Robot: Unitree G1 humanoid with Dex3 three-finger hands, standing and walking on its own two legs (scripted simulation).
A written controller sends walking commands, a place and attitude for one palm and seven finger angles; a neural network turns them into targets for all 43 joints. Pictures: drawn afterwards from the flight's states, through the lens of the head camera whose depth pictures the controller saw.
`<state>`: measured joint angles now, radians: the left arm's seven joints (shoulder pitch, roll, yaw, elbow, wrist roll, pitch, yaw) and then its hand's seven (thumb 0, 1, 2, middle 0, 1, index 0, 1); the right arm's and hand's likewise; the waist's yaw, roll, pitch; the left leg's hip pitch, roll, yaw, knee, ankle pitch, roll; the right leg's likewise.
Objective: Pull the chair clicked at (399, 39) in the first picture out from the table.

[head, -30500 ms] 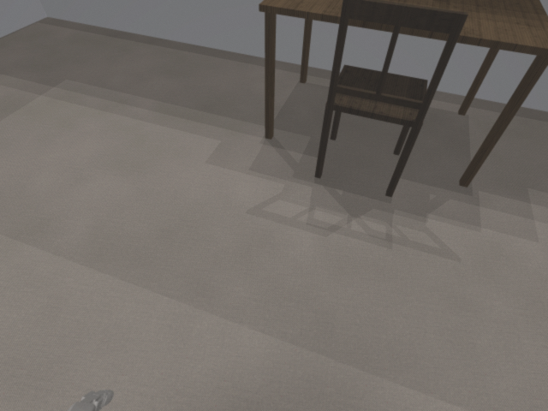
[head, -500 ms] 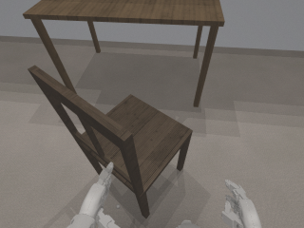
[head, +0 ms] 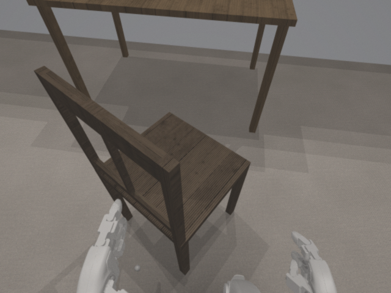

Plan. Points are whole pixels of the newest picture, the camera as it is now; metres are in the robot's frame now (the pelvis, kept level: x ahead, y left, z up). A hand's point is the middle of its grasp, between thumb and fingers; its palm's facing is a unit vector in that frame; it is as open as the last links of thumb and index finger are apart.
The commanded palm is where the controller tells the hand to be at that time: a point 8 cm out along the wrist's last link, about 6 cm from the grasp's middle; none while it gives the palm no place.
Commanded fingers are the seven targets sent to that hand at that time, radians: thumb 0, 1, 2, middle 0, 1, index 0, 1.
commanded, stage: draw the hand back to the body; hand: left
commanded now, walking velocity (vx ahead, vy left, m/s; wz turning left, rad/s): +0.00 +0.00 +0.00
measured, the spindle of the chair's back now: (120, 165) +0.42 +0.21 -0.03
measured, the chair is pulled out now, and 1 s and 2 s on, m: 0.59 0.59 0.59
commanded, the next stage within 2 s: step back with the hand held close in 1.42 s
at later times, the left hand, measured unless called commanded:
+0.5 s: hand (74, 246) +0.18 +0.18 +0.12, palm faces +0.19 -0.93 -0.31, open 16.5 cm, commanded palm +0.14 +0.24 +0.14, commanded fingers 0.00 -0.04 0.44 -0.07 -0.10 -0.07 -0.10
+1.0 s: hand out of the picture +0.20 +0.25 +0.23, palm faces +0.44 -0.79 -0.43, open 10.0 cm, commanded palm +0.16 +0.30 +0.24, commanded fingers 0.00 0.86 0.88 -0.19 -0.29 -0.19 -0.29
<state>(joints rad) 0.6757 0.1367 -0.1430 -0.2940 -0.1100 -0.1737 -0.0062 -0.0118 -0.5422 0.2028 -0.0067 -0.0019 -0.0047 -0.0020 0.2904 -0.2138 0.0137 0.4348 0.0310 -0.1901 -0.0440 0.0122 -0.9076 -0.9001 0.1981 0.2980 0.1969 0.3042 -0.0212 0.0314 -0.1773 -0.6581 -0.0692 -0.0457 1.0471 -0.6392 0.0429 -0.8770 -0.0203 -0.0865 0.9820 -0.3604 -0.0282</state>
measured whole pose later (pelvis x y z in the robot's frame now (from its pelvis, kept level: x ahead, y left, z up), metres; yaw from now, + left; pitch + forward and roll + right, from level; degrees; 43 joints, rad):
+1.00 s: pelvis +0.02 +0.00 +0.06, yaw +0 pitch -2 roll -1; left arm 0.56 0.35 0.31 -0.44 -0.06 -0.15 0.16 0.01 0.51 0.72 -0.16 -0.22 -0.15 -0.22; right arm 0.22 -0.21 0.01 0.63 0.02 -0.18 -0.07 0.01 -0.91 -0.90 0.20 0.30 0.20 0.30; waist 0.05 0.10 -0.02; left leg -0.04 -0.04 -0.06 0.48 -0.41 0.04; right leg -0.27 0.01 -0.08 0.50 -0.20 -0.02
